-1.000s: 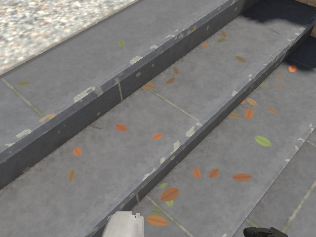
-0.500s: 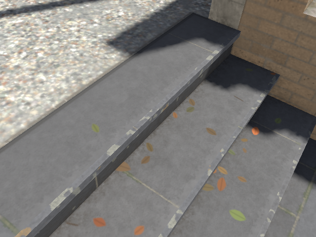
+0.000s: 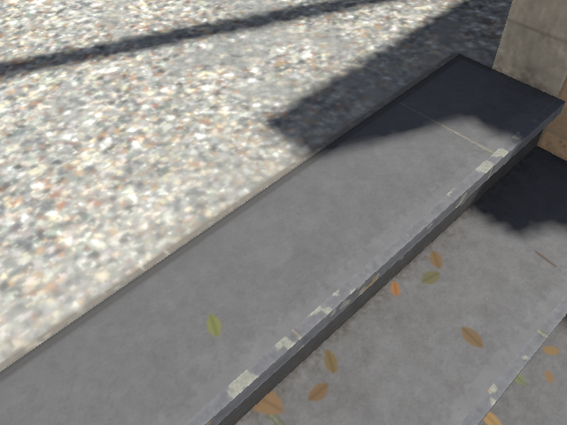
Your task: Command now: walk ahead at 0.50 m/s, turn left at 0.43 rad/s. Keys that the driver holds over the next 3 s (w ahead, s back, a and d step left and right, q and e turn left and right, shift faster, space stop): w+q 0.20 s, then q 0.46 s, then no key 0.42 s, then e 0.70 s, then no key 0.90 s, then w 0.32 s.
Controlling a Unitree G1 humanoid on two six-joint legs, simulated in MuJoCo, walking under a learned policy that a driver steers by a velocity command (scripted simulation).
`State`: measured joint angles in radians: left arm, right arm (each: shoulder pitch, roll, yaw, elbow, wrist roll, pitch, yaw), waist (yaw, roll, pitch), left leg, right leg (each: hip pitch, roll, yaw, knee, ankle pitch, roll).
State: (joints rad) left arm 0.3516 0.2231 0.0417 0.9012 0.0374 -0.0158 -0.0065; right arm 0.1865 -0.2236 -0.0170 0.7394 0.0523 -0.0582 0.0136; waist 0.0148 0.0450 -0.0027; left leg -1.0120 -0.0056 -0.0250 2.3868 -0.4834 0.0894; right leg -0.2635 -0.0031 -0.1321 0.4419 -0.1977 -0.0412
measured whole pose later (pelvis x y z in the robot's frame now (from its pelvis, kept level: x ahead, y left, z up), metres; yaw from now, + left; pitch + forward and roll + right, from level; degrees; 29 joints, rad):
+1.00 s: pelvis +0.32 +0.04 +0.17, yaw +30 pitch +2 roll -1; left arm 0.28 0.20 0.00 0.73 0.01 0.01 0.07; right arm 0.09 -0.16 0.06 0.56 0.00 0.04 -0.03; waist 0.05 0.05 0.03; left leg -0.83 0.04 -0.11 1.76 -0.41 -0.14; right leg -0.29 -0.04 -0.03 0.43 -0.18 0.00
